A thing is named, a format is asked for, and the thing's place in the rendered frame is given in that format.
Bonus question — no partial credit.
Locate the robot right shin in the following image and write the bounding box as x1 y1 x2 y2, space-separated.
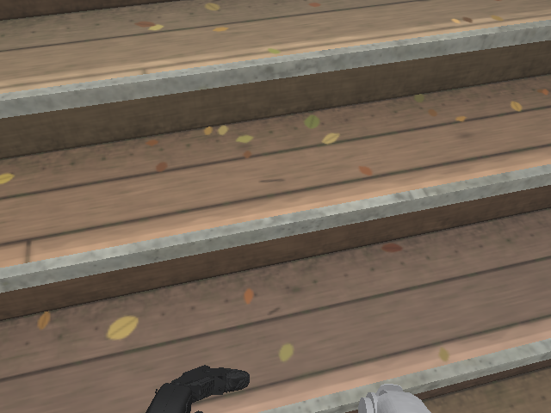
375 384 403 396

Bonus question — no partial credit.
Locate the left robot hand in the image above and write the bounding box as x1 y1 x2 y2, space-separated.
146 365 250 413

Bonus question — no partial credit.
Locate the robot right thigh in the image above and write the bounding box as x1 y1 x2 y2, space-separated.
358 390 431 413

